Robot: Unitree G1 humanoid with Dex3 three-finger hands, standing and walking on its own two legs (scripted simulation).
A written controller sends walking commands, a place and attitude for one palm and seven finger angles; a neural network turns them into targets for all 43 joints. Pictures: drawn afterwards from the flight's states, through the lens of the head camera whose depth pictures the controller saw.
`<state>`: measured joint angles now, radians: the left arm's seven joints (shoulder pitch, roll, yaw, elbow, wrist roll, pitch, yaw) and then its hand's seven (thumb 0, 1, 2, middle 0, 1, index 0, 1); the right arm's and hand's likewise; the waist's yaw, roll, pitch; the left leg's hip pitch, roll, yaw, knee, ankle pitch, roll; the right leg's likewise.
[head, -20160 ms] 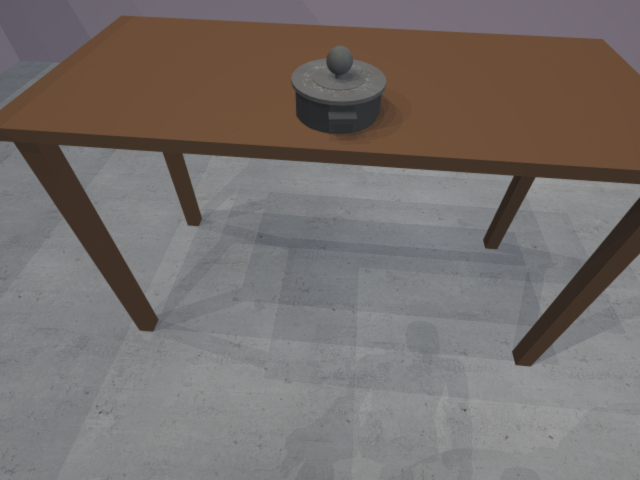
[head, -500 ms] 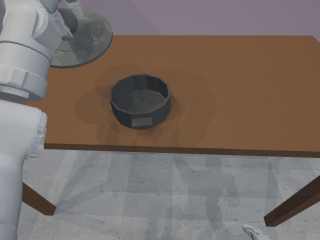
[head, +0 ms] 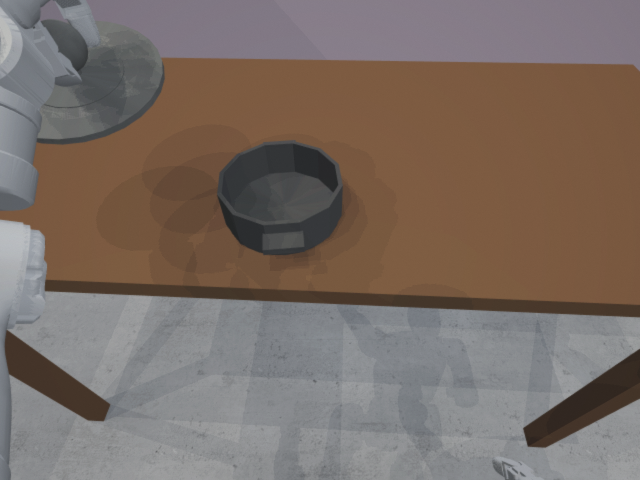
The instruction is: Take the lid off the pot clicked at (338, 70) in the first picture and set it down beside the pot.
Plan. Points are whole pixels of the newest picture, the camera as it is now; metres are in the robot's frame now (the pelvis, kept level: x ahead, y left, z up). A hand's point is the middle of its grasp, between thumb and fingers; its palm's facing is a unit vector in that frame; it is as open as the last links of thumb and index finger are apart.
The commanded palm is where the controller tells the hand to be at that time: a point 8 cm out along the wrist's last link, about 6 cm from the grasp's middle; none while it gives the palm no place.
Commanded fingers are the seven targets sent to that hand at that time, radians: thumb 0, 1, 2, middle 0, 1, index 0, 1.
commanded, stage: move the lid sideways beside the pot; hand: left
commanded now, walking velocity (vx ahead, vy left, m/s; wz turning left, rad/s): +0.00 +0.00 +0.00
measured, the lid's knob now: (59, 47) +0.47 +0.28 +0.30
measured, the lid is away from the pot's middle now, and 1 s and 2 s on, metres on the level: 0.21 0.25 0.23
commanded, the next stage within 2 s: lower the lid onto the table in 0.38 s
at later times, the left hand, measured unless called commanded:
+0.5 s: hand (24, 45) +0.46 +0.31 +0.31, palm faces -0.11 -0.11 -0.99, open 7.8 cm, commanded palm +0.44 +0.30 +0.38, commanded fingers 0.00 0.70 0.89 -0.85 -1.05 -0.82 -1.05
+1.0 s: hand (38, 86) +0.45 +0.31 +0.27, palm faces -0.16 -0.16 -0.97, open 7.8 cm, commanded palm +0.43 +0.30 +0.35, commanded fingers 0.00 0.70 0.89 -0.85 -1.05 -0.82 -1.05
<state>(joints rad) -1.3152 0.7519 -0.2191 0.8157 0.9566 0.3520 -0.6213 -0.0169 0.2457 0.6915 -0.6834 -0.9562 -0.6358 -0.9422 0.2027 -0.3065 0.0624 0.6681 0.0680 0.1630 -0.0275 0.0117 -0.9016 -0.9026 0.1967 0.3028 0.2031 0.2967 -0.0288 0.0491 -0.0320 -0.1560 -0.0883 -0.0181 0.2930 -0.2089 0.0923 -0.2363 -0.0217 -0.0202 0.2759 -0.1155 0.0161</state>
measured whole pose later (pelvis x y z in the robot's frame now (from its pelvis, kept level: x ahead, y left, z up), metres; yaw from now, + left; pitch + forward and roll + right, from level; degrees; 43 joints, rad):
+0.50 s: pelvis +0.01 +0.00 +0.00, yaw +0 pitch +6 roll -1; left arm -1.32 0.84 -0.16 0.89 0.99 0.30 -0.61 -0.02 0.25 0.69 -0.68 -0.96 -0.63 -0.94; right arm 0.24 -0.31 0.05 0.69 0.07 0.18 -0.03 0.01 -0.90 -0.90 0.20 0.30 0.20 0.30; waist -0.05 0.05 -0.03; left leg -0.16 -0.08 -0.02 0.29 -0.22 0.09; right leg -0.24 -0.01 -0.02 0.25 -0.12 0.02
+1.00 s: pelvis +0.00 +0.01 +0.00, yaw +0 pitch +4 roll -1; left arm -1.26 0.78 -0.18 0.89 0.96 0.35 -0.61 -0.02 0.25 0.69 -0.68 -0.96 -0.63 -0.94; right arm 0.21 -0.30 0.06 0.66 0.07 0.16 -0.03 0.01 -0.90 -0.90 0.20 0.30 0.20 0.30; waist -0.04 0.05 -0.02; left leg -0.17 -0.09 -0.02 0.32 -0.23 0.10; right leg -0.23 -0.02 -0.02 0.28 -0.13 0.02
